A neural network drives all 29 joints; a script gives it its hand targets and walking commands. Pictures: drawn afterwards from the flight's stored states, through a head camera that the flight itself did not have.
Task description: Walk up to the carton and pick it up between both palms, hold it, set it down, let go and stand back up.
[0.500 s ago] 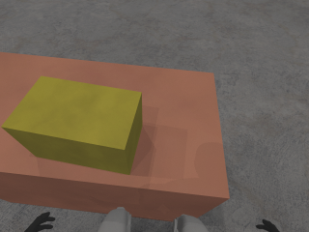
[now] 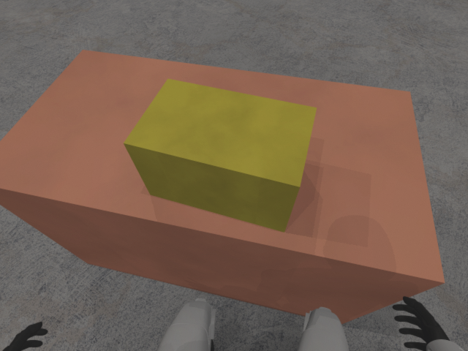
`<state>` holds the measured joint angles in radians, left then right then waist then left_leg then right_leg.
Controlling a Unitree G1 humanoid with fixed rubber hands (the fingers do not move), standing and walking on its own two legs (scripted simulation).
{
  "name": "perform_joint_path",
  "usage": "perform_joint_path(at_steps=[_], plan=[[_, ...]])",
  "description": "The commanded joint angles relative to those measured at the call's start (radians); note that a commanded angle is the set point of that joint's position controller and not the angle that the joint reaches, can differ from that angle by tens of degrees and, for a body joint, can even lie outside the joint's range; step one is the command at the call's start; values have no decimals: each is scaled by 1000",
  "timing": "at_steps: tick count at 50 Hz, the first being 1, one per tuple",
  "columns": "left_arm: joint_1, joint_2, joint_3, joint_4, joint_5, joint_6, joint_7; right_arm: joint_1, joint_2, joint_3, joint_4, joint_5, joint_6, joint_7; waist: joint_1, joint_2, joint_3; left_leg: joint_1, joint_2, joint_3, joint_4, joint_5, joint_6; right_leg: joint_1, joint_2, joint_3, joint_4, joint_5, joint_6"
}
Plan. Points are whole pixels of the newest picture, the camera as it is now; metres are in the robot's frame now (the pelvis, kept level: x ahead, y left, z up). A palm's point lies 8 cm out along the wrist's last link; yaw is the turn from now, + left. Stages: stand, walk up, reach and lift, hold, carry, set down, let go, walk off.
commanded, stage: walk up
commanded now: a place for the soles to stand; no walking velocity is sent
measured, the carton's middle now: (225, 155) +0.45 +0.03 +0.02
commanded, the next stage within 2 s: none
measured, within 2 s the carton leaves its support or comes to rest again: neither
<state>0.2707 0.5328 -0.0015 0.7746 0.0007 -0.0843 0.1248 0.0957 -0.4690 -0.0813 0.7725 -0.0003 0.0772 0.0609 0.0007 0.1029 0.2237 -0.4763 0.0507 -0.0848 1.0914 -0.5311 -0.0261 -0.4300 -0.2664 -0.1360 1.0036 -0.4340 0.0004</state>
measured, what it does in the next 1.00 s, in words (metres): steps to the left: right foot, then left foot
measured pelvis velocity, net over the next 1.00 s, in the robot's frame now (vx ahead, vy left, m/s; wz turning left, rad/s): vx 0.01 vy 0.17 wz -0.11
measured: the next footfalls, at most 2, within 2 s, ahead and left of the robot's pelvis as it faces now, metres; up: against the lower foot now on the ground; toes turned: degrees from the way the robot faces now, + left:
right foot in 0.30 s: +0.07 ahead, -0.04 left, +0.00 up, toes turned -11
left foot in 0.54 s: +0.08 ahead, +0.29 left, +0.00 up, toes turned -5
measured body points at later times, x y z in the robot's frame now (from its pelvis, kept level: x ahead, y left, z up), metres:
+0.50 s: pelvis -0.02 +0.14 +0.02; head +0.04 +0.12 +0.46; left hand +0.05 +0.49 -0.06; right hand +0.08 -0.19 -0.10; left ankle +0.00 +0.25 -0.63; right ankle +0.03 -0.03 -0.66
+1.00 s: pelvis +0.01 +0.17 +0.01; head +0.05 +0.16 +0.46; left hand +0.13 +0.48 -0.08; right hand +0.07 -0.16 -0.10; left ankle +0.03 +0.29 -0.66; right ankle +0.05 +0.04 -0.67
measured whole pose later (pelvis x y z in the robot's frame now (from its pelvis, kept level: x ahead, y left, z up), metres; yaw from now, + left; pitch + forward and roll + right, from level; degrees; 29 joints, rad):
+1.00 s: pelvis +0.01 +0.17 +0.01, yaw -6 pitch -4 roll +0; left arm 0.27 0.45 0.00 0.78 0.00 -0.07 0.04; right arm 0.17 -0.38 -0.08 0.91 0.00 -0.03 -0.01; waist 0.00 0.00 0.17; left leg -0.43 0.02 0.02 1.05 -0.60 0.02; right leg -0.49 -0.04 -0.03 1.01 -0.45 -0.01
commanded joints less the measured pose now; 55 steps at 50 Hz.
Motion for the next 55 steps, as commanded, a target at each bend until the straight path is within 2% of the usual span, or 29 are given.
perform_joint_path(at_steps=[1, 4, 12, 14, 15, 16, 17, 18, 21, 24, 25, 26, 27, 28, 29, 30, 31, 33, 37, 40, 41, 43, 45, 47, 50, 51, 52, 53, 55], plan=[[-176, 210, 110, -34, 9, 22, 46, 123, -417, -184, -53, -53, -23, -10, -204, 250, -90, 25, 198, -663, -899, -309, 131, -431, 227, 146, 433, -210, -79], [-14, 226, 135, 49, -9, 34, 26, 48, -323, -156, -64, -65, -12, -24, -129, 149, -56, 65, 146, -494, -870, -308, 30, -376, 198, 182, 405, -32, -61], [183, 200, 124, 69, -11, -20, 16, 103, -206, -123, -126, -86, -12, -9, -68, 43, -273, 271, 175, -383, -591, 111, 262, -87, 170, 149, -139, -181, -79], [340, 183, 130, 98, -11, -27, 10, 20, -200, -113, -159, -77, 1, -5, 28, -8, -313, 73, 132, -275, -501, 133, 191, 241, 198, 130, -402, -39, -117], [419, 215, 142, 131, 4, -34, 12, -26, -172, -106, -178, -75, -1, -3, 78, -64, -302, -146, 65, -160, -382, 93, 109, 435, 166, 193, -455, 30, -141], [429, 298, 178, 119, 25, -30, 17, 20, -117, -97, -174, -71, -8, -4, 100, -316, -293, -360, -43, -2, -100, -53, 14, 534, -53, 504, -539, -122, -223], [337, 369, 196, 78, 34, -21, 25, -17, -147, -101, -162, -81, -6, -8, 119, -350, -246, -396, -43, 45, 189, -88, -12, 346, -299, 790, -709, -346, -361], [212, 366, 197, 46, 36, -29, 32, -27, -216, -116, -144, -84, 0, -5, 65, -171, -185, -328, 1, -59, 277, -51, 22, 175, -317, 817, -698, -386, -384], [103, 297, 160, 12, 26, -52, 30, 47, -222, -136, -109, -51, -19, -1, -17, -120, -240, -203, 32, -104, 290, -41, 28, 142, -219, 581, -521, -52, -334], [38, 294, 158, -17, 55, -35, -4, 115, -180, -122, -71, -24, -48, 2, -49, -250, -255, 1, 24, -19, -97, -84, 58, -2, -100, 440, -438, -161, -257], [-23, 278, 139, -26, 48, -20, -24, 240, -166, -121, 7, -10, -69, -9, -111, -196, -298, 266, -10, 55, -323, 18, 69, -162, -21, 303, -329, -234, -197], [-28, 194, 108, -29, 53, 3, -35, 337, -199, -133, 64, -25, -85, -30, -163, -9, -278, 464, -47, 7, -442, -42, 47, -348, 73, 160, 2, -196, -114], [-24, 53, 72, -45, 42, 17, -41, 360, -279, -145, 61, -51, -96, -48, -172, 253, -231, 430, 94, -351, -597, -308, 91, -538, 227, 67, 294, -230, -70], [-15, 73, 76, -48, 30, 27, -45, 222, -347, -146, 10, -43, -110, -58, -127, 117, -183, 261, 289, -768, -817, -457, 179, -541, 280, 240, 327, -152, -53], [-95, 171, 100, -41, 21, 31, -48, 127, -359, -128, 16, -26, -112, -67, -116, -47, -99, 121, 299, -808, -855, -469, 189, -481, 269, 341, 316, -86, -43], [-102, 168, 98, -3, 6, 29, -51, 58, -309, -109, 29, -31, -114, -77, -81, -85, -40, 83, 269, -712, -840, -306, 130, -420, 239, 334, 287, -28, -45], [-34, 161, 102, 17, -2, 26, -50, 23, -306, -103, 26, -43, -118, -84, -47, 18, -29, 70, 236, -570, -766, -138, 105, -385, 224, 333, 215, -21, -30], [45, 182, 104, 60, -8, 28, -60, 9, -244, -77, 48, -34, -126, -85, -29, 6, -112, 159, 207, -462, -675, 17, 126, -272, 207, 281, 124, -35, -14], [-14, 177, 103, 37, 4, 29, -64, 114, -244, -78, 86, -27, -154, -97, -57, -27, -212, 348, 286, -497, -508, 531, 172, -232, 199, 277, 38, -111, -27], [-4, 135, 95, 16, -3, 14, -66, 123, -237, -72, 72, -16, -155, -111, -35, 24, -256, 368, 262, -336, -383, 915, 217, -192, 199, 195, -39, -88, -43], [12, 138, 96, 29, -6, 9, -69, 90, -241, -69, 62, -15, -152, -108, -17, 63, -268, 318, 243, -269, -347, 911, 232, -108, 194, 174, -128, -7, -48], [67, 155, 107, 54, 7, -8, -75, 25, -205, -59, 43, -3, -144, -103, 34, -28, -312, 111, 131, -82, -203, 863, 143, 193, 206, 179, -312, 327, -94], [151, 243, 135, 75, 0, -9, -75, -11, -130, -38, 29, 27, -139, -105, 91, -275, -435, -68, -22, 77, 94, 405, 44, 333, -29, 564, -371, 478, -284], [59, 226, 111, 48, 14, 1, -75, -33, -165, -47, 37, 17, -129, -104, 43, -208, -303, -88, -24, 45, 37, -211, 54, 136, -86, 696, -460, 306, -336], [-86, 185, 87, 24, 20, 20, -79, 90, -163, -55, 92, -5, -147, -88, -55, -213, -235, 147, -12, 24, -312, -51, 87, -118, 31, 509, -367, 88, -226], [-136, 127, 69, 3, 14, 26, -89, 166, -196, -67, 120, -18, -156, -91, -88, -166, -254, 271, 62, -106, -461, -51, 111, -253, 111, 386, -251, 84, -130], [-142, 60, 64, 8, 17, 32, -88, 170, -272, -81, 141, -42, -164, -92, -98, 35, -254, 295, 213, -435, -642, -123, 176, -315, 244, 217, 22, 89, -54], [-146, 107, 77, 0, 19, 43, -80, 142, -319, -88, 132, -42, -164, -98, -85, 54, -207, 242, 339, -612, -705, -64, 225, -339, 259, 262, 57, -146, -49], [-98, 140, 94, 32, 8, 43, -86, 51, -294, -79, 115, -36, -167, -107, -37, -33, -156, 209, 319, -516, -629, 101, 264, -268, 214, 243, 37, -172, -48]])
